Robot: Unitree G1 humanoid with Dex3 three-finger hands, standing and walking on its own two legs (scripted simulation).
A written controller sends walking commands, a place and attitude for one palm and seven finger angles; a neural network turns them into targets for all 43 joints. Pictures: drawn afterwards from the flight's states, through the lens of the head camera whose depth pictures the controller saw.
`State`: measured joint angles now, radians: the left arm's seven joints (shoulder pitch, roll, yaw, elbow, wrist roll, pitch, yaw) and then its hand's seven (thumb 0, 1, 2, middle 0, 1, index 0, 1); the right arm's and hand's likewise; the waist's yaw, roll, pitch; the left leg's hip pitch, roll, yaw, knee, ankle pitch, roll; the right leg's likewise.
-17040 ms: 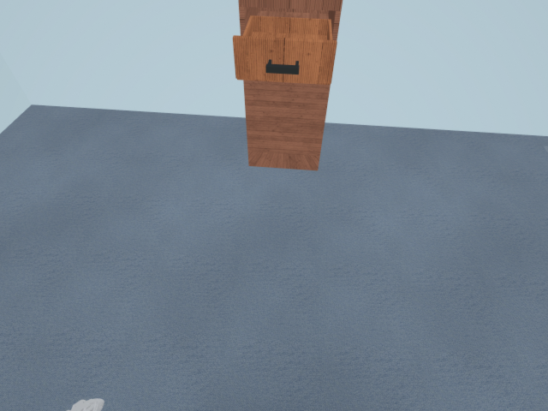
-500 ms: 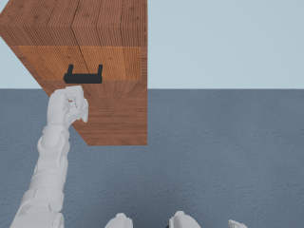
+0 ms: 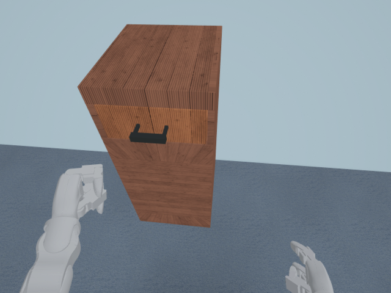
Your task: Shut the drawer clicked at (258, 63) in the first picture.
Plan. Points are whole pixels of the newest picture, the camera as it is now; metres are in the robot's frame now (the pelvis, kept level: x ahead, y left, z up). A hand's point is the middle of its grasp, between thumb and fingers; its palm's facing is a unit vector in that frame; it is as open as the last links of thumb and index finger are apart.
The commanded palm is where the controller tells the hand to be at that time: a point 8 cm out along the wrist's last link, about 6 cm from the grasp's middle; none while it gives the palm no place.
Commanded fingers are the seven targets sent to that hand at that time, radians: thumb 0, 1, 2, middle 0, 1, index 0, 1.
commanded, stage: draw the hand back to the body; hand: left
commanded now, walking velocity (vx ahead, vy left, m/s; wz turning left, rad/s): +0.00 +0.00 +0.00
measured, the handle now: (149, 133) +0.56 +0.19 -0.03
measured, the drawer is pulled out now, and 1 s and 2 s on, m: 0.00 0.00 0.00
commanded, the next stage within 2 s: step back with the hand held close in 0.66 s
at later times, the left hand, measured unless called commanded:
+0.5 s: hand (36, 219) +0.18 +0.24 +0.17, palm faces +0.39 -0.83 -0.41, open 3.2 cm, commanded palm +0.14 +0.28 +0.18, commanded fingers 0.00 0.90 0.90 -1.40 -1.60 -1.40 -1.60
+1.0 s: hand (32, 219) +0.19 +0.25 +0.17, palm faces +0.34 -0.82 -0.46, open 3.2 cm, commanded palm +0.12 +0.29 +0.18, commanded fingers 0.00 0.90 0.90 -1.40 -1.60 -1.40 -1.60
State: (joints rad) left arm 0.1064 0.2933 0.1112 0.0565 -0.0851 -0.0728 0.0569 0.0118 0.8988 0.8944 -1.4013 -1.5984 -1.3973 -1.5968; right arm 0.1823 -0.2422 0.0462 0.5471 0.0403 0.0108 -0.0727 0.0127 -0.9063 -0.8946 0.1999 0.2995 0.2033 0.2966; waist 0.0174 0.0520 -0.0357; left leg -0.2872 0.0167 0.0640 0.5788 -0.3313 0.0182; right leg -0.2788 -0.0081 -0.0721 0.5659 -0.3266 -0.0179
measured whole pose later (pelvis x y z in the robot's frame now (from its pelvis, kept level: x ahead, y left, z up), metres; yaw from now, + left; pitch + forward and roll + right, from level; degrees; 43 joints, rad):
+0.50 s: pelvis +0.00 +0.00 +0.01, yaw +0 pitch -4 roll +0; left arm 0.53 0.34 0.27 -0.44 -0.07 -0.08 0.10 0.01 0.89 0.89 -1.40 -1.60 -1.40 -1.60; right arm 0.21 -0.24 0.02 0.60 0.01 -0.08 -0.05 0.02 -0.90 -0.89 0.20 0.30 0.20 0.30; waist 0.06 0.09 0.01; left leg -0.08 0.02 0.07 0.42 -0.27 0.02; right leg -0.06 0.00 -0.07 0.39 -0.26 -0.02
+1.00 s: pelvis -0.01 +0.01 +0.01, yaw -1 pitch -1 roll -1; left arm 0.58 0.35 0.34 -0.48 -0.05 -0.19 0.11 0.01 0.89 0.89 -1.40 -1.60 -1.40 -1.60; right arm 0.19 -0.24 0.00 0.56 -0.01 -0.04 -0.05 0.01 -0.90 -0.89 0.20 0.30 0.21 0.30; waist 0.01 0.05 0.03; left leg -0.18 0.02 0.08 0.45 -0.25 0.03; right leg -0.17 0.00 -0.05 0.40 -0.22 0.00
